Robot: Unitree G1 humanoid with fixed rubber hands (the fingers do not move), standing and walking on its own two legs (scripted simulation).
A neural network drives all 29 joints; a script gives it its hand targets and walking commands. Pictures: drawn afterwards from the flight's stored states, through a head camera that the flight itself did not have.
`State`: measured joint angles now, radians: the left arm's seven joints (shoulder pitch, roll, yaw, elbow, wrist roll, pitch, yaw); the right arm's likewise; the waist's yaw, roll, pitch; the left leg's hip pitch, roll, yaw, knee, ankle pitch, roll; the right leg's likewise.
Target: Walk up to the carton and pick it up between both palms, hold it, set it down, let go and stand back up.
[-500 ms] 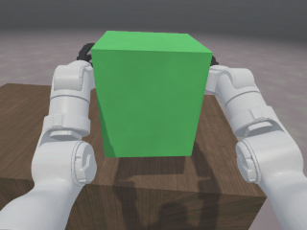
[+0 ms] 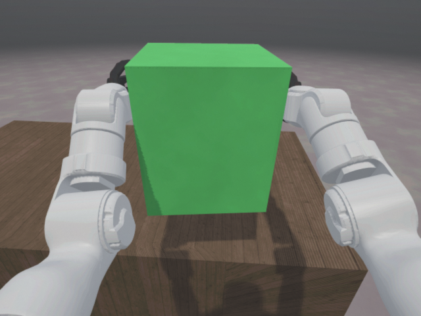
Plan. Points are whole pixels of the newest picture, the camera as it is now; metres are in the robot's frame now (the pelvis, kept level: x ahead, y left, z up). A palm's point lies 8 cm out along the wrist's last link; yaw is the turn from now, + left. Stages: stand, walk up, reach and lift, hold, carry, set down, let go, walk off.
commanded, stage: hold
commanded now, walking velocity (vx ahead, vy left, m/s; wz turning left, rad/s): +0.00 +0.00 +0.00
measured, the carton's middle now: (205, 125) +0.37 +0.01 +0.29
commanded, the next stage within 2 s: none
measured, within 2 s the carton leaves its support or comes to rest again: neither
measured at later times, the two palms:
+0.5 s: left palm (115, 106) +0.37 +0.16 +0.32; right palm (286, 106) +0.36 -0.14 +0.32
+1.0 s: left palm (120, 101) +0.37 +0.15 +0.33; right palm (292, 102) +0.36 -0.15 +0.33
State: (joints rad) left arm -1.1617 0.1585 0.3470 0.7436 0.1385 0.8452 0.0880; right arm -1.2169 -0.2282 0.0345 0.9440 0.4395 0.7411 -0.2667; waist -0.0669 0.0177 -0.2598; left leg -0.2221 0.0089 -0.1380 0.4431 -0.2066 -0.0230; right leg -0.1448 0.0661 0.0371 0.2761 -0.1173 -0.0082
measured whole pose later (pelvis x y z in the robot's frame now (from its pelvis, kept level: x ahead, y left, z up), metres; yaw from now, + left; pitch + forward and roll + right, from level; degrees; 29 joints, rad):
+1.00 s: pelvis +0.00 +0.00 +0.00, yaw +0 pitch -1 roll -2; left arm -1.16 0.15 0.36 0.76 0.15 0.84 0.09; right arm -1.23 -0.23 0.06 0.96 0.45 0.74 -0.27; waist -0.08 0.01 -0.25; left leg -0.22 0.01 -0.14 0.44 -0.20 -0.03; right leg -0.14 0.07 0.05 0.27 -0.11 -0.01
